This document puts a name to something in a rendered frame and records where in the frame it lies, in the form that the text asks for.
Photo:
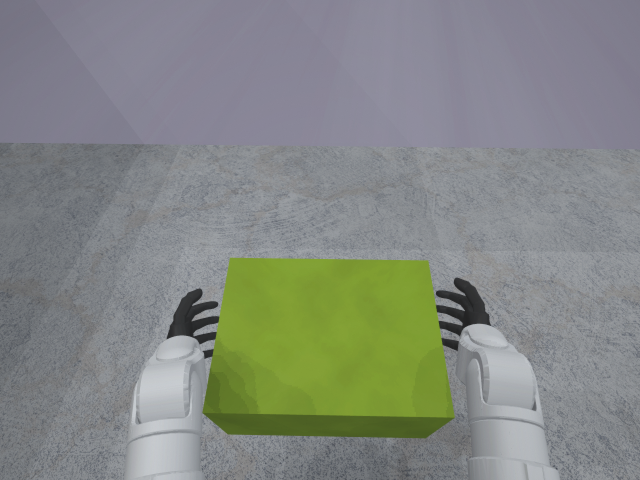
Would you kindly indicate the left robot forearm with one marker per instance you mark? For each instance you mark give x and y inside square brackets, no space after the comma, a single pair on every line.
[165,422]

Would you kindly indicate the right robot forearm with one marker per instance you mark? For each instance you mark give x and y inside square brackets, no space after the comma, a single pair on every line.
[504,409]

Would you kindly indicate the carton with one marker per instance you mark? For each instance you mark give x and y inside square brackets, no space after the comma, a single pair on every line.
[328,347]

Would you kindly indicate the robot right hand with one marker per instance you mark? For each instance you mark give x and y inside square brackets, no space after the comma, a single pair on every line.
[472,304]

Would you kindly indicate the robot left hand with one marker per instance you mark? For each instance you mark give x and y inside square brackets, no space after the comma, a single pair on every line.
[183,325]

